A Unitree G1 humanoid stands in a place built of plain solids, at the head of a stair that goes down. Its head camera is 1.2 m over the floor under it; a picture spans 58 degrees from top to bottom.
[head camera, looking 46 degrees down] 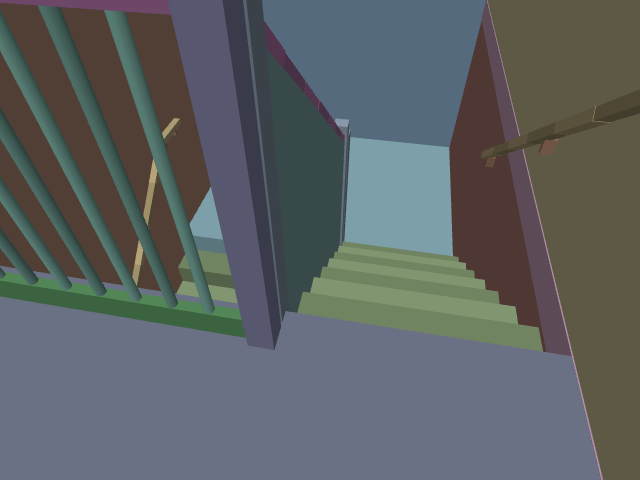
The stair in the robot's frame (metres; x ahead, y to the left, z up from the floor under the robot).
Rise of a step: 0.18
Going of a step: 0.22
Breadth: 0.90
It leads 11 degrees to the right of straight ahead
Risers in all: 8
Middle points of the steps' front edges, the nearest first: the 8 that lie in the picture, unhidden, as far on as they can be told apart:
0.75 -0.33 0.00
0.97 -0.37 -0.18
1.19 -0.41 -0.36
1.41 -0.45 -0.54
1.63 -0.50 -0.73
1.85 -0.54 -0.91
2.07 -0.58 -1.09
2.29 -0.62 -1.27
